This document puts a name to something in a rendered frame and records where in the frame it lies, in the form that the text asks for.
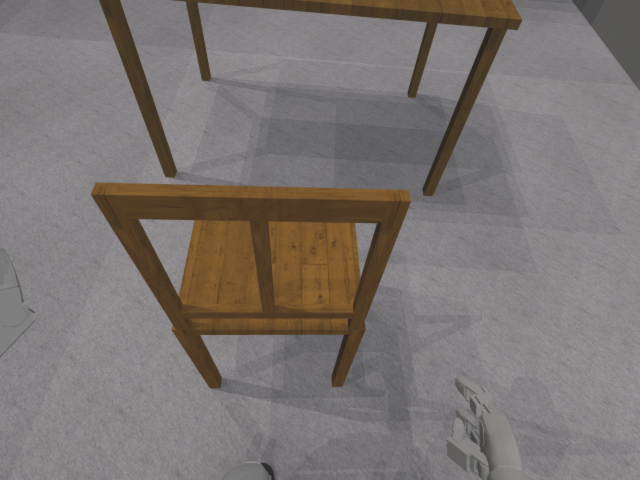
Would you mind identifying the right robot hand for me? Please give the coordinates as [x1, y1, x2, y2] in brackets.
[447, 376, 524, 480]

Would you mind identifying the left robot shin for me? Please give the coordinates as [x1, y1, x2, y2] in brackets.
[244, 462, 268, 473]

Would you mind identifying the chair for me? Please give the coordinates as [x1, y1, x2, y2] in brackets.
[91, 182, 411, 388]

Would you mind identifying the left robot hand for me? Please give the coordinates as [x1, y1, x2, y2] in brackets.
[0, 248, 36, 357]

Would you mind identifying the table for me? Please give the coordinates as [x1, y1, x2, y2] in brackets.
[99, 0, 522, 196]

